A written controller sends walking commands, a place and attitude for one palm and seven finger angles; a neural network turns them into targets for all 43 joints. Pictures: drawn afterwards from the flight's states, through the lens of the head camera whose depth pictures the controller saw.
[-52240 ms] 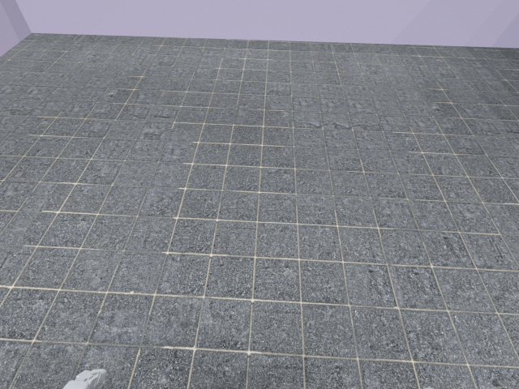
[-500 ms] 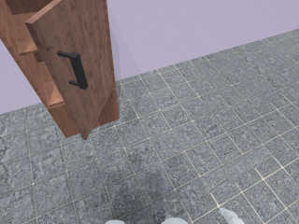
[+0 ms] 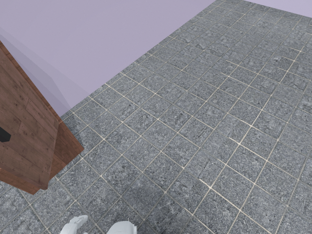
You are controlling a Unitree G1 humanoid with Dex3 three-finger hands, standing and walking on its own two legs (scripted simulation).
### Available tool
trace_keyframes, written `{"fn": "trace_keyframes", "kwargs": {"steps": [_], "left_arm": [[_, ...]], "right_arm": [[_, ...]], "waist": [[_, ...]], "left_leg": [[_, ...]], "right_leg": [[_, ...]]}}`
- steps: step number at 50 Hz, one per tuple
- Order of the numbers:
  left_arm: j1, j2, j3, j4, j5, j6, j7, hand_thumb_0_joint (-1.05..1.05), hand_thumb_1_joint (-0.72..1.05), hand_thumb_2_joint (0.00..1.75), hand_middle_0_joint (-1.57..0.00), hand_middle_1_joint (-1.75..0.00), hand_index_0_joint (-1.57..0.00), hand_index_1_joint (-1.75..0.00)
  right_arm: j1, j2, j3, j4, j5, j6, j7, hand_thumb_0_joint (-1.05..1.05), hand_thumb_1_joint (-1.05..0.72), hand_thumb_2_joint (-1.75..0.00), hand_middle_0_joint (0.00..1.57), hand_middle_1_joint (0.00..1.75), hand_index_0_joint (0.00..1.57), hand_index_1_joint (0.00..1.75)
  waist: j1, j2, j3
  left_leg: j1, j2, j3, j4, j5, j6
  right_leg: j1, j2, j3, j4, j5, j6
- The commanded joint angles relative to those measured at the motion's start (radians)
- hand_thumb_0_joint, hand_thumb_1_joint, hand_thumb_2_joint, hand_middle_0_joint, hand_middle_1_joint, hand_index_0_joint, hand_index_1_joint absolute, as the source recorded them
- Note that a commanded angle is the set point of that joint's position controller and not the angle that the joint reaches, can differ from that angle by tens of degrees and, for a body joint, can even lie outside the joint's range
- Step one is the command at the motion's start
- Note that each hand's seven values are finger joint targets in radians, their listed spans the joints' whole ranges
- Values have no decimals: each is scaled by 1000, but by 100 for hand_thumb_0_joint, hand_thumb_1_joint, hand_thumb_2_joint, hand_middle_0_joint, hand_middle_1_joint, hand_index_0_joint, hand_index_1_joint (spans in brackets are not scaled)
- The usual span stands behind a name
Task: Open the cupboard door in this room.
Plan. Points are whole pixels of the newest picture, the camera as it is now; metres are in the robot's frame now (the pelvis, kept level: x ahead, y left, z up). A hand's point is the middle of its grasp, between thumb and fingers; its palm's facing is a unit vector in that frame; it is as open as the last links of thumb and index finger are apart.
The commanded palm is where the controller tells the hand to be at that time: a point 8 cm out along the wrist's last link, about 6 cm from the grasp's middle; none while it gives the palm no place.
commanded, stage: walk to a spot facing it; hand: left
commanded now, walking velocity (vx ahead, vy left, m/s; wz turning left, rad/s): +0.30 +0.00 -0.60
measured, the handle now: out of the picture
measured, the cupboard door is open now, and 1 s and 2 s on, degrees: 49 49 49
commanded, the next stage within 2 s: turn to face it in 1.68 s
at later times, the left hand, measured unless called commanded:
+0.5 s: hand (91, 205) +0.22 +0.22 -0.17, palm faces -0.22 -0.96 -0.17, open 7.4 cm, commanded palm none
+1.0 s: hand (161, 128) +0.49 +0.00 -0.15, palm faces -0.45 -0.86 -0.24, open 7.1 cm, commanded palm none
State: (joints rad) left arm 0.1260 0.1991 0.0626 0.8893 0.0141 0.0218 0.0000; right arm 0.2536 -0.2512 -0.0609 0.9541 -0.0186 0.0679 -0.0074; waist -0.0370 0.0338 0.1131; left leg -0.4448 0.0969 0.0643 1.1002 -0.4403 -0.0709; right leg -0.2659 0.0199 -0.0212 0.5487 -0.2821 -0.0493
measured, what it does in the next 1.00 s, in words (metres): walks ahead, turning right: left foot, then right foot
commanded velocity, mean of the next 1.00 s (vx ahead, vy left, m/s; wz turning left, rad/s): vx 0.35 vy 0.00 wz -0.42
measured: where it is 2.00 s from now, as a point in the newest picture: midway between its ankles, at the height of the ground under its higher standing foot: (215, 146)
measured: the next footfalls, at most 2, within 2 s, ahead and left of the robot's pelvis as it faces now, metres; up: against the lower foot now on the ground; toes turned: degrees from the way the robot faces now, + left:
left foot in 0.32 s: +0.16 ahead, +0.13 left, +0.00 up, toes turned -9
right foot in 0.80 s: +0.34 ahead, -0.16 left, +0.00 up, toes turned -33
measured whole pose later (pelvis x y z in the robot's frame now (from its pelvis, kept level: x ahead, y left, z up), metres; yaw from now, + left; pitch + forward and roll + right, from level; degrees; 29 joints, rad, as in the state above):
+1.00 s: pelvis +0.32 -0.12 +0.01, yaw -29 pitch +0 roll +2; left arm 0.17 0.19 0.08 0.98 0.00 -0.06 0.01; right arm 0.30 -0.14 -0.04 1.03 -0.02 -0.02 0.00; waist -0.05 -0.01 0.09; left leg -0.53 0.14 0.03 1.14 -0.27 -0.04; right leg -0.21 0.08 -0.10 0.43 -0.23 -0.14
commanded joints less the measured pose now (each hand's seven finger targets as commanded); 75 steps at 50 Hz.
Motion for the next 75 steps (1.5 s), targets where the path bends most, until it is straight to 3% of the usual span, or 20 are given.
{"fn": "trace_keyframes", "kwargs": {"steps": [1,10,14,15,16,17,19,23,33,37,39,40,41,47,61,67,69,70,72,75], "left_arm": [[75,196,50,-36,5,-32,9,0,90,90,-20,-30,-20,-30],[170,206,66,0,12,-55,-9,0,90,90,-20,-30,-20,-30],[106,179,67,-10,5,-53,-12,0,90,90,-20,-30,-20,-30],[86,128,53,-23,1,-55,-19,0,90,90,-20,-30,-20,-30],[94,63,39,-40,-10,-57,-31,0,90,90,-20,-30,-20,-30],[30,96,42,-63,3,-64,-33,0,90,90,-20,-30,-20,-30],[18,102,51,-44,22,-67,-47,0,90,90,-20,-30,-20,-30],[81,35,34,6,19,-39,-61,0,90,90,-20,-30,-20,-30],[-156,4,-3,-49,9,-31,-65,0,90,90,-20,-30,-20,-30],[54,57,18,14,7,-40,-46,0,90,90,-20,-30,-20,-30],[336,186,57,95,19,-57,-27,0,90,90,-20,-30,-20,-30],[382,269,74,102,5,-58,-13,0,90,90,-20,-30,-20,-30],[314,282,73,84,-15,-52,0,0,90,90,-20,-30,-20,-30],[111,82,9,69,-6,-92,4,0,90,90,-20,-30,-20,-30],[422,41,-11,221,-2,-124,35,0,90,90,-20,-30,-20,-30],[405,89,-6,246,0,-130,41,0,90,90,-20,-30,-20,-30],[356,59,-7,217,-14,-132,31,0,90,90,-20,-30,-20,-30],[391,-1,-25,183,-31,-135,18,0,90,90,-20,-30,-20,-30],[274,19,-7,151,-5,-124,23,0,90,90,-20,-30,-20,-30],[268,-41,-7,165,21,-81,-9,0,90,90,-20,-30,-20,-30]], "right_arm": [[-54,-62,-23,-108,-9,-40,10,0,-90,-90,20,30,20,30],[-157,-45,-28,-169,0,-87,15,0,-90,-90,20,30,20,30],[-19,-60,-24,-127,4,-119,-3,0,-90,-90,20,30,20,30],[92,-117,-34,-85,0,-128,-19,0,-90,-90,20,30,20,30],[226,-231,-59,-60,-22,-134,-26,0,-90,-90,20,30,20,30],[268,-239,-54,-60,-21,-126,-32,0,-90,-90,20,30,20,30],[170,-149,-26,-88,-24,-129,-23,0,-90,-90,20,30,20,30],[152,-47,15,-58,-8,-151,-34,0,-90,-90,20,30,20,30],[307,-40,30,53,-20,-145,-34,0,-90,-90,20,30,20,30],[247,-111,16,62,-12,-138,-35,0,-90,-90,20,30,20,30],[203,-70,19,39,13,-139,-17,0,-90,-90,20,30,20,30],[232,-2,25,13,28,-137,-18,0,-90,-90,20,30,20,30],[146,-35,16,-2,20,-128,-11,0,-90,-90,20,30,20,30],[204,50,12,75,-7,-79,-1,0,-90,-90,20,30,20,30],[-237,40,9,-34,9,-94,25,0,-90,-90,20,30,20,30],[-61,22,9,35,5,-115,3,0,-90,-90,20,30,20,30],[228,-89,-26,106,-20,-120,-15,0,-90,-90,20,30,20,30],[312,-167,-38,118,-26,-126,-21,0,-90,-90,20,30,20,30],[187,-130,-26,85,-1,-126,-18,0,-90,-90,20,30,20,30],[125,25,20,93,-5,-162,-25,0,-90,-90,20,30,20,30]], "waist": [[52,-143,-80],[90,-171,-71],[9,-145,-112],[-46,8,-152],[-98,317,-223],[-113,249,-168],[-51,74,-58],[18,138,-51],[-13,106,8],[102,111,-107],[236,-73,-268],[208,-294,-357],[187,-202,-244],[-7,-90,-47],[86,-143,8],[-33,-149,-79],[-162,-58,-222],[-131,166,-370],[-64,-20,-119],[32,13,12]], "left_leg": [[-115,7,-26,-41,92,-12],[-76,-57,-43,-333,43,8],[308,-81,-29,-647,155,24],[542,13,-118,-734,75,49],[707,321,-508,-845,-134,142],[615,438,-624,-922,-185,216],[444,350,-466,-913,-11,207],[448,186,-53,-825,624,58],[493,204,122,-818,892,118],[472,240,151,-572,1248,125],[126,114,205,-83,747,61],[-152,-66,128,299,-136,21],[-238,-19,-34,378,-105,56],[-53,68,-41,56,184,36],[-314,-27,37,-229,264,52],[111,-182,152,-481,209,144],[589,66,-177,-568,345,273],[765,373,-588,-673,508,419],[496,373,-570,-809,394,373],[226,197,-223,-888,439,224]], "right_leg": [[80,-223,314,-318,-88,-129],[125,-218,460,-320,-162,-172],[-80,-133,392,-165,-99,-107],[-253,-48,302,-23,-114,-58],[-470,87,115,329,-280,8],[-526,19,91,530,-286,18],[-510,-54,80,660,-143,30],[-497,-74,15,740,47,46],[-398,-54,-118,253,121,4],[-32,22,-147,139,31,-67],[491,-150,86,-9,46,-155],[609,-437,628,-175,53,-267],[471,-446,652,-292,-73,-258],[-18,-226,180,-381,143,-85],[407,-222,130,-288,910,-11],[350,-194,58,-19,1364,10],[-47,-115,15,436,835,41],[-252,22,-9,843,-140,39],[-408,-55,81,984,-141,10],[-344,-105,58,851,28,37]]}}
